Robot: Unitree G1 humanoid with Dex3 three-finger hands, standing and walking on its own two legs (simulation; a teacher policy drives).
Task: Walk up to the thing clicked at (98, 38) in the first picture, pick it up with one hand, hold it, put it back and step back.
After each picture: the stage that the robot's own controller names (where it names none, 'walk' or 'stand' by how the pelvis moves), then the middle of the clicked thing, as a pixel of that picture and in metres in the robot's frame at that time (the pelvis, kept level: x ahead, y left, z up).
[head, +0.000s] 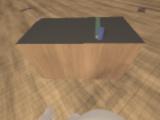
stand; (100, 33) +0.84 -0.03 +0.05
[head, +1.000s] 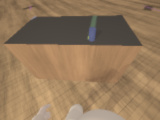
walk; (92, 34) +0.75 +0.07 +0.08
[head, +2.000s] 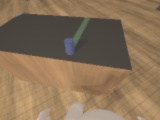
stand; (69, 46) +0.50 +0.23 +0.08
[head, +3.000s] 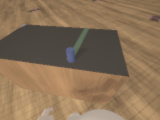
stand; (70, 55) +0.49 +0.21 +0.05
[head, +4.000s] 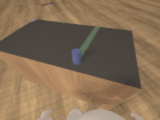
stand; (76, 56) +0.45 +0.16 +0.06
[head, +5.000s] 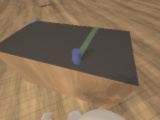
stand; (76, 56) +0.47 +0.16 +0.05
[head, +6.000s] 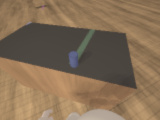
stand; (73, 59) +0.44 +0.17 +0.05
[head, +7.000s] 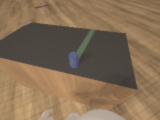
stand; (73, 60) +0.43 +0.17 +0.05
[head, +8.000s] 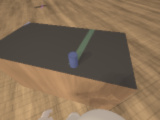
stand; (73, 60) +0.43 +0.17 +0.05
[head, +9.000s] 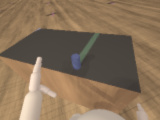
rise first; (76, 61) +0.43 +0.18 +0.05
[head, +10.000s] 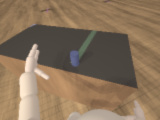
go down; (74, 58) +0.45 +0.17 +0.06
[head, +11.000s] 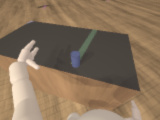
go down; (75, 59) +0.44 +0.16 +0.06
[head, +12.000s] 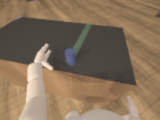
close in; (70, 57) +0.44 +0.17 +0.07
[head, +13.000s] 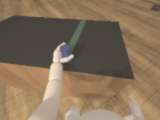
close; (66, 53) +0.45 +0.18 +0.09
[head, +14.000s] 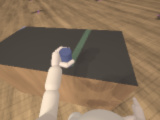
lift; (66, 58) +0.36 +0.18 +0.17
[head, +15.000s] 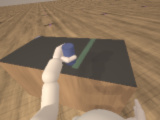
lift; (69, 54) +0.33 +0.16 +0.25
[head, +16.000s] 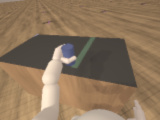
hold; (68, 55) +0.33 +0.17 +0.24
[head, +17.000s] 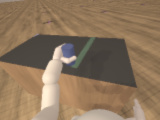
hold; (69, 55) +0.33 +0.17 +0.24
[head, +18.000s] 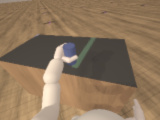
crouch; (70, 54) +0.33 +0.16 +0.24
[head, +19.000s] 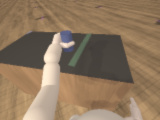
crouch; (67, 41) +0.43 +0.18 +0.26
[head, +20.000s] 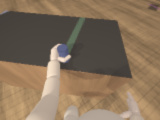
lower; (63, 53) +0.44 +0.19 +0.08
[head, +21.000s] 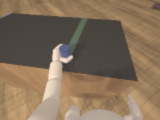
lower; (65, 54) +0.43 +0.18 +0.10
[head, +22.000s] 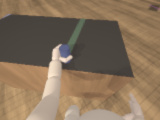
lower; (65, 54) +0.44 +0.18 +0.10
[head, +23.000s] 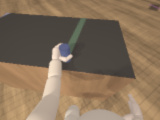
lower; (65, 53) +0.44 +0.18 +0.10
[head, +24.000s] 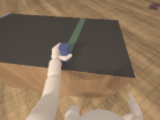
loosen; (65, 52) +0.45 +0.19 +0.10
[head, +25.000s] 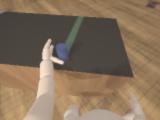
withdraw; (62, 53) +0.44 +0.19 +0.10
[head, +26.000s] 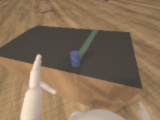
sink last; (75, 58) +0.44 +0.18 +0.07
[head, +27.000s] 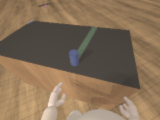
stand; (74, 58) +0.44 +0.18 +0.06
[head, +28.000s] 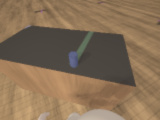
stand; (73, 59) +0.45 +0.18 +0.06
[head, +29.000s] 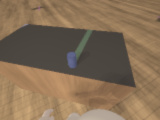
stand; (72, 60) +0.44 +0.18 +0.05
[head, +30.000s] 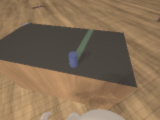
stand; (73, 59) +0.44 +0.17 +0.05
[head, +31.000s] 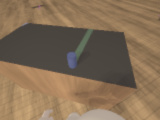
stand; (72, 60) +0.43 +0.18 +0.05
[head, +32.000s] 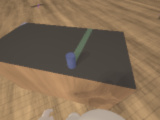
stand; (71, 60) +0.42 +0.18 +0.05
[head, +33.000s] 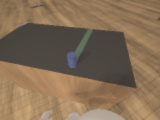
walk; (72, 60) +0.43 +0.18 +0.05
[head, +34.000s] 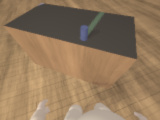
walk; (84, 33) +0.69 +0.13 +0.07
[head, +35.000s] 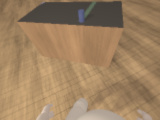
walk; (81, 16) +1.01 +0.23 +0.07
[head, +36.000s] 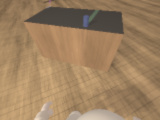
stand; (86, 21) +1.06 +0.15 +0.07
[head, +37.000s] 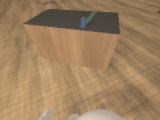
stand; (83, 22) +1.08 +0.17 +0.05
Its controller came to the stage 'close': yes
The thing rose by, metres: 0.21
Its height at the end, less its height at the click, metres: +0.00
